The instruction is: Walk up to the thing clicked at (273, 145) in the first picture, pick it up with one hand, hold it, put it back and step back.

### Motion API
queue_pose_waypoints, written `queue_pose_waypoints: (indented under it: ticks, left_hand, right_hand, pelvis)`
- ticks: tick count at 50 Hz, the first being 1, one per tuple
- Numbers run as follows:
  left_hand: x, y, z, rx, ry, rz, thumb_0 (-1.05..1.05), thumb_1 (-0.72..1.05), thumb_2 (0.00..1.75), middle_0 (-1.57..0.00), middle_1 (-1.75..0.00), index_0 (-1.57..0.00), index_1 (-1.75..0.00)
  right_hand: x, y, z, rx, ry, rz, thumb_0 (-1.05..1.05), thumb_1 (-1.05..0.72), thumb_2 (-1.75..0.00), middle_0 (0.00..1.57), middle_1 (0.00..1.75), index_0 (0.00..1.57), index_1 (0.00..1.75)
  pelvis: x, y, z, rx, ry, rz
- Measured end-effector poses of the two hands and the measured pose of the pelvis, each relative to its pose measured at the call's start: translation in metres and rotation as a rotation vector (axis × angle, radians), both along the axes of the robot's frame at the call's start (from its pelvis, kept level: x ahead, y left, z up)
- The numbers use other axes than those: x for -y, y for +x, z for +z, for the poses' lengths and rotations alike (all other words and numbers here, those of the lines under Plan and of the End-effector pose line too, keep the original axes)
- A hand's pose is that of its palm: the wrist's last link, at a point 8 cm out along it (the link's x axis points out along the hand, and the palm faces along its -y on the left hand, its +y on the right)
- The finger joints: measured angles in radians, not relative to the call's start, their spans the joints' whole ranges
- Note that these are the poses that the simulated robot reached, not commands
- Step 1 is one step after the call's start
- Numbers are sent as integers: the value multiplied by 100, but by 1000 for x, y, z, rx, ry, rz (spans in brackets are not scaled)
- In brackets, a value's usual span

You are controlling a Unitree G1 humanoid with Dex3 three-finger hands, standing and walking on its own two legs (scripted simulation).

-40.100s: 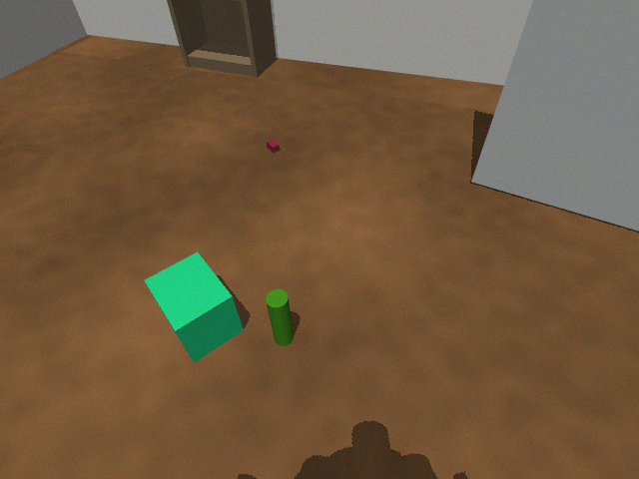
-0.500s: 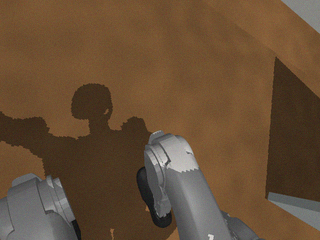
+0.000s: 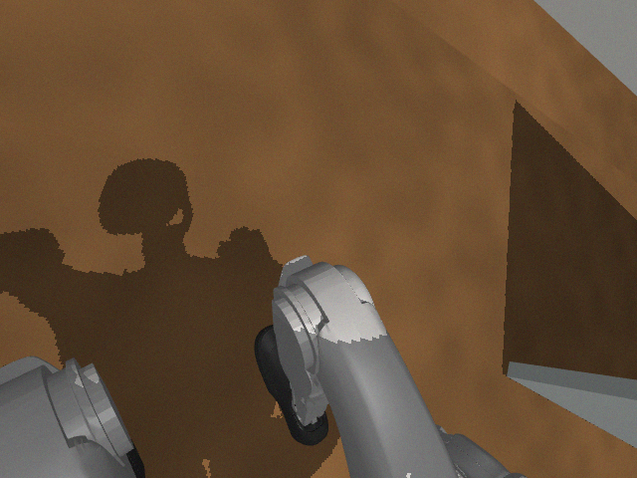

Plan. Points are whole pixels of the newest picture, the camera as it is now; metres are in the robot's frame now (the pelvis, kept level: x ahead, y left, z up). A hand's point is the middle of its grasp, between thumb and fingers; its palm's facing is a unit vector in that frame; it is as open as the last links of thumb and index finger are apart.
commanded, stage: rest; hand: left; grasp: from above
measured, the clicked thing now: out of the picture +0.46 +0.33 -0.28
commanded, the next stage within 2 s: open in 0.12 s
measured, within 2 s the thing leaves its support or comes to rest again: neither
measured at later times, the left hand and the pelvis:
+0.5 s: hand out of the picture +0.44 +0.32 -0.25, palm faces -0.43 -0.23 -0.88, open 10.9 cm; pelvis -0.01 +0.00 +0.00, yaw +0 degrees
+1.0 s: hand out of the picture +0.45 +0.33 -0.26, palm faces -0.42 -0.22 -0.88, open 13.9 cm; pelvis +0.00 +0.00 +0.01, yaw -1 degrees
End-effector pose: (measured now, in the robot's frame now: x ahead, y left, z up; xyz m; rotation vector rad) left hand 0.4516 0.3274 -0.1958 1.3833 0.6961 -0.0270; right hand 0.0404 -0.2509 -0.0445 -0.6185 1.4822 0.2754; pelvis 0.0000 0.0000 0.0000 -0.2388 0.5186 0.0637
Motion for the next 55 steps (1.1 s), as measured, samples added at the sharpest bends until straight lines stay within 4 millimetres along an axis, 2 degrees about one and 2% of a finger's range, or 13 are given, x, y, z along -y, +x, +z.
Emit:
queue_pose_waypoints:
  ticks: [18,23,36,55]
  left_hand:
    - [0,0,-1,-15,-9,23,0,7,45,-89,-49,-65,-45]
    - [1,-4,-1,-19,-14,19,0,2,51,-78,-56,-58,-50]
    - [-3,-1,-7,-9,0,6,0,-24,76,-41,-67,-36,-69]
    - [-7,-2,-6,-23,2,25,0,-53,101,-13,-90,-10,-94]
  right_hand:
    - [0,-5,6,9,7,13,0,-90,-90,20,30,20,30]
    - [0,-10,8,0,5,13,0,-90,-90,20,30,20,30]
    - [-1,-13,17,-17,-22,17,0,-89,-90,20,30,20,30]
    - [-4,-3,20,2,-8,28,-1,-89,-90,20,30,20,30]
  pelvis:
    - [-1,-3,1,20,-7,-2]
    - [0,-5,2,25,-7,-4]
    - [-1,-5,5,23,-17,-5]
    - [-3,-4,9,11,-26,-2]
